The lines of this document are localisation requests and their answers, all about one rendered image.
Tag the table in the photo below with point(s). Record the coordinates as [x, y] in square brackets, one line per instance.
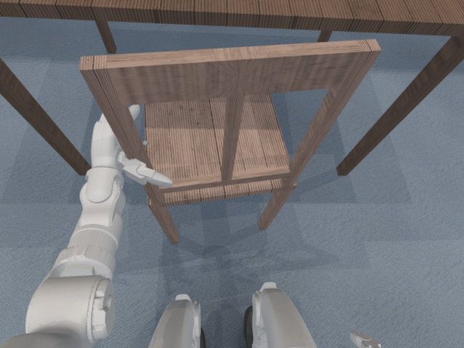
[417, 17]

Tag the left robot hand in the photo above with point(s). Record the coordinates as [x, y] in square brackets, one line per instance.
[105, 152]

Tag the robot left upper arm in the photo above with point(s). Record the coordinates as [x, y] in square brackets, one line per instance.
[69, 312]

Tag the chair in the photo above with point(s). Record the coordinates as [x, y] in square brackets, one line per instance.
[210, 120]

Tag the right robot hand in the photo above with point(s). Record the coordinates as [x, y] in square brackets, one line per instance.
[363, 341]

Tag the robot left thigh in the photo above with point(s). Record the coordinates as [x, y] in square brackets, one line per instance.
[180, 322]

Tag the left robot forearm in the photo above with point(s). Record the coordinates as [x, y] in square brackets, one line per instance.
[96, 237]

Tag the robot right shin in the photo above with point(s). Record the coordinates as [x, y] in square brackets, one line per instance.
[259, 335]

